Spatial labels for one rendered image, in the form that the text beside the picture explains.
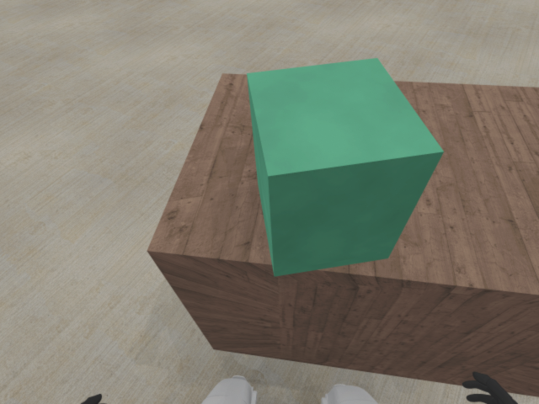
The pedestal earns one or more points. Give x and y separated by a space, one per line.
459 292

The robot right thigh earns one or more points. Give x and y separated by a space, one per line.
347 394

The right robot hand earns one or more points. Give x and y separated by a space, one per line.
483 382

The carton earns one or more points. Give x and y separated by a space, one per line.
342 159

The robot thigh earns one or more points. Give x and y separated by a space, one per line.
232 391
347 394

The robot left thigh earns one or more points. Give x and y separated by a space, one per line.
232 391

